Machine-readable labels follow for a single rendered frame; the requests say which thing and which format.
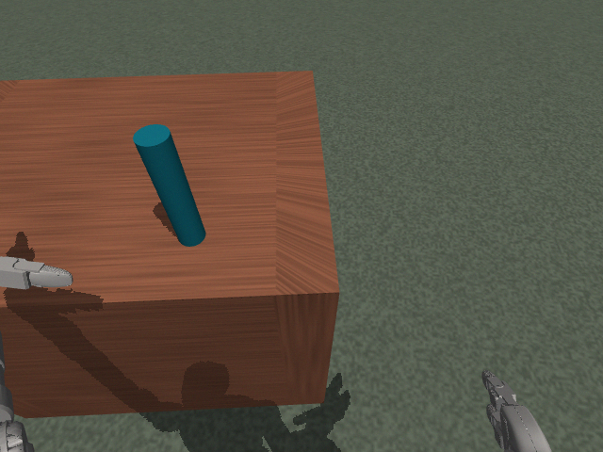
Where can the left robot arm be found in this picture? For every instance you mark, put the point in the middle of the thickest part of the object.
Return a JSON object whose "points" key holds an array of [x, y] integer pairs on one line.
{"points": [[12, 434]]}

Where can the right robot hand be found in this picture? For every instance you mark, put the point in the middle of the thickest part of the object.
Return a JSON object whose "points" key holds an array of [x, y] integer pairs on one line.
{"points": [[515, 428]]}

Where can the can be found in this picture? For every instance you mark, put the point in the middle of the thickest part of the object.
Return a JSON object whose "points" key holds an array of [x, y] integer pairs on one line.
{"points": [[160, 157]]}

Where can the left robot hand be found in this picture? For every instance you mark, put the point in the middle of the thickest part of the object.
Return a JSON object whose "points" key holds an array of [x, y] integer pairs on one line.
{"points": [[20, 273]]}

